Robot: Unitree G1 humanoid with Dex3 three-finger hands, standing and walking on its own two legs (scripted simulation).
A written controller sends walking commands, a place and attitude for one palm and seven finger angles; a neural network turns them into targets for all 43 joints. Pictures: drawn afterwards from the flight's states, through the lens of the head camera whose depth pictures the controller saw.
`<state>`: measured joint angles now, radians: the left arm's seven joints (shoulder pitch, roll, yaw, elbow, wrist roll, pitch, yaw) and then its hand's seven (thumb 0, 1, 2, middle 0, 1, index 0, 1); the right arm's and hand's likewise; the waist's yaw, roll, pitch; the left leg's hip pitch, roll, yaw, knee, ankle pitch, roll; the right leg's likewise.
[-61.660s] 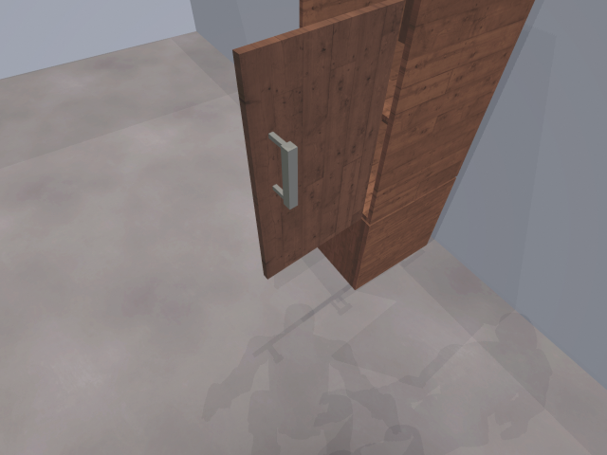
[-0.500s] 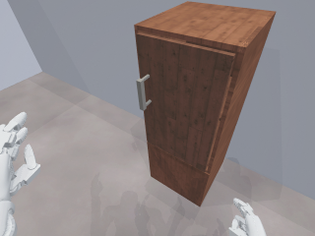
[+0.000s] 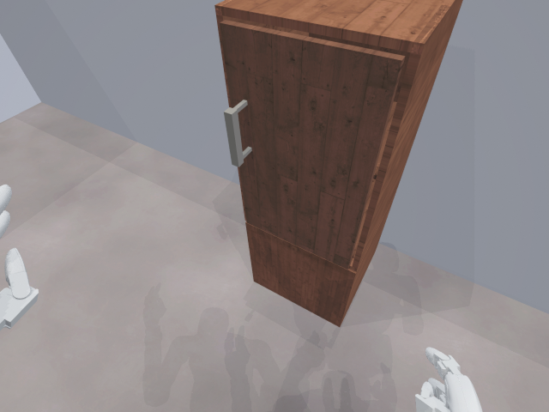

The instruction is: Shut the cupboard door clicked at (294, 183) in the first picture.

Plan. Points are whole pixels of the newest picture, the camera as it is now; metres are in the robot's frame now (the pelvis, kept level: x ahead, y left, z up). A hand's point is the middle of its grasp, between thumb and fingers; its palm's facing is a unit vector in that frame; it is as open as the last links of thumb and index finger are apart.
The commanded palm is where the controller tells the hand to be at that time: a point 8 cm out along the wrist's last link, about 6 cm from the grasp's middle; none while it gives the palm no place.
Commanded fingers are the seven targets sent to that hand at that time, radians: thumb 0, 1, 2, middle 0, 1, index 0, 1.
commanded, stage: step back with the hand held close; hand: left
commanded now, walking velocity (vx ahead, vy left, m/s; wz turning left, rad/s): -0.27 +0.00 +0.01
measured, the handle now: (240, 134) +0.67 +0.13 +0.03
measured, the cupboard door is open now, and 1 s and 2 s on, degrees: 0 0 0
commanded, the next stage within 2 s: stop stepping back and stand still in 1.22 s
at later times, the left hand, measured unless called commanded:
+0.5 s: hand (0, 344) +0.15 +0.26 +0.17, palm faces +0.47 -0.76 -0.45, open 7.4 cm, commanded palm +0.08 +0.30 +0.18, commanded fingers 0.00 0.90 0.90 -0.20 -0.30 -0.20 -0.30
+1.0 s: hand out of the picture +0.08 +0.28 +0.18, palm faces +0.50 -0.72 -0.47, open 7.4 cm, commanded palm +0.01 +0.32 +0.18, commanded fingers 0.00 0.90 0.90 -0.20 -0.30 -0.20 -0.30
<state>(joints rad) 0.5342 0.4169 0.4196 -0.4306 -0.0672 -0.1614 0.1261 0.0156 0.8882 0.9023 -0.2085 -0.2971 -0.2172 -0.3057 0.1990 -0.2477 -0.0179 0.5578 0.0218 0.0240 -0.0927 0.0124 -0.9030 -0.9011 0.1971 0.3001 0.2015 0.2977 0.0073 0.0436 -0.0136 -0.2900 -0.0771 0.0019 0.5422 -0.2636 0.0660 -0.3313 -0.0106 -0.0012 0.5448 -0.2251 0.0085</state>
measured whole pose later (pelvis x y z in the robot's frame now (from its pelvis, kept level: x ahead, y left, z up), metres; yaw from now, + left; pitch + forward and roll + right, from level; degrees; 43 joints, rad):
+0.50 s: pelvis -0.05 +0.00 -0.01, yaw +1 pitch +1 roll -2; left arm 0.53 0.42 0.46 -0.50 -0.02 -0.28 0.16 0.01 0.89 0.90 -0.21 -0.30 -0.22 -0.31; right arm 0.26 -0.23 0.00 0.58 0.00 -0.05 -0.08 0.01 -0.90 -0.90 0.20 0.30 0.20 0.30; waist -0.01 0.00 -0.02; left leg -0.44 -0.04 0.00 0.68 -0.25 0.06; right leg -0.44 0.01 -0.04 0.59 -0.17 0.00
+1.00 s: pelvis -0.10 +0.00 -0.02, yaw +6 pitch +1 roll -4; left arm 0.54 0.46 0.49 -0.55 -0.02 -0.29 0.15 0.01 0.88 0.90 -0.21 -0.30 -0.22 -0.31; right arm 0.23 -0.21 -0.02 0.59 0.00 -0.05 -0.08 0.01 -0.90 -0.90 0.20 0.30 0.20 0.30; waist -0.04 0.00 -0.01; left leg -0.53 0.01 0.00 0.66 -0.14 0.08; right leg -0.47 0.06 0.01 0.75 -0.28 0.02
